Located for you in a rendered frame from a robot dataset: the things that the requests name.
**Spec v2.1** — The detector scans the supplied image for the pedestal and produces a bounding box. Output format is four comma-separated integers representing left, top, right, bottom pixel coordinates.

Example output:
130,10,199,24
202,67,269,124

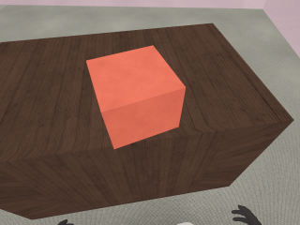
0,22,293,220

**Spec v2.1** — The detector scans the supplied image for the carton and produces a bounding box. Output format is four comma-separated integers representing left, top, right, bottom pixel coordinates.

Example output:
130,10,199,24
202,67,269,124
86,45,186,149

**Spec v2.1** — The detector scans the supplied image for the right robot hand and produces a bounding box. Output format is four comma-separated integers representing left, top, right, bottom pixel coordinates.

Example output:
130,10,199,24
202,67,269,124
232,204,262,225

